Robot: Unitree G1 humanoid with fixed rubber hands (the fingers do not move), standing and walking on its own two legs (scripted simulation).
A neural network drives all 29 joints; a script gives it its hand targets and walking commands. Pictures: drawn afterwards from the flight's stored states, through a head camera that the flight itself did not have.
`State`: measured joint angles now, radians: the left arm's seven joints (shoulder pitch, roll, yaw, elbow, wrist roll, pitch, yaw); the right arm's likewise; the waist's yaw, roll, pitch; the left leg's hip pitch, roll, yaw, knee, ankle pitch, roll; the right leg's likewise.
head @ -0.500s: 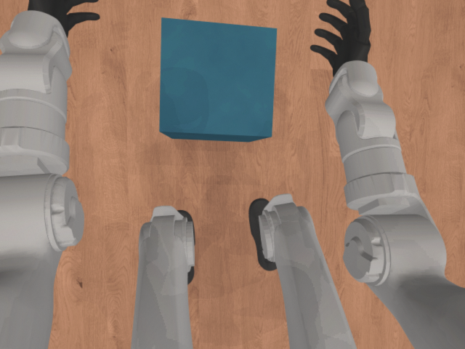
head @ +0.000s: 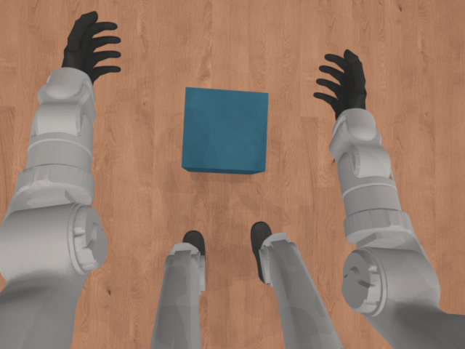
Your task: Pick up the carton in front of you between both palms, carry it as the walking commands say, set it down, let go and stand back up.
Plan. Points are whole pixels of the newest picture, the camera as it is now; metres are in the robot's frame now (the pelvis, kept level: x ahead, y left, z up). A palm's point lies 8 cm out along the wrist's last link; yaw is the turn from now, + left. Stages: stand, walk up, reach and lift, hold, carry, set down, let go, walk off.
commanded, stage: let go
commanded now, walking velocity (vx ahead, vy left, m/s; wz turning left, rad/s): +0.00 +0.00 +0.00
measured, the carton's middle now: (223, 137) +0.49 -0.02 -0.51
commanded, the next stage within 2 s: stand in 1.28 s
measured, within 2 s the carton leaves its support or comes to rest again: neither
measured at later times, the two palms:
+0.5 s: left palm (42, 191) +0.36 +0.21 +0.01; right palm (460, 197) +0.32 -0.25 +0.02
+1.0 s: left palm out of the picture +0.25 +0.22 +0.07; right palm out of the picture +0.26 -0.24 +0.07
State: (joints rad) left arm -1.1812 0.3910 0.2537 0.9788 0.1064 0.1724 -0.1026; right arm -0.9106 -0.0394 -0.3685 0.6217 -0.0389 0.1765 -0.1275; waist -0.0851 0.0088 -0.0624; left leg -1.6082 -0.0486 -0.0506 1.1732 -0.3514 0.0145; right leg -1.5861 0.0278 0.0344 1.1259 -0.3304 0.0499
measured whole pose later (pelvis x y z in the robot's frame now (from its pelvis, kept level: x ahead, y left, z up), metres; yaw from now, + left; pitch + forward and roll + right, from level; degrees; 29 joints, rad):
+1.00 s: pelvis +0.09 -0.01 +0.14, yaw +1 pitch -2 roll +0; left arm 0.23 0.22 0.04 0.44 0.00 0.09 -0.07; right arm 0.21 -0.21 -0.04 0.44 -0.01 0.10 0.07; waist 0.00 0.01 0.07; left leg -0.11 -0.02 -0.05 0.42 -0.27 0.00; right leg -0.13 0.02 0.06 0.43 -0.26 0.00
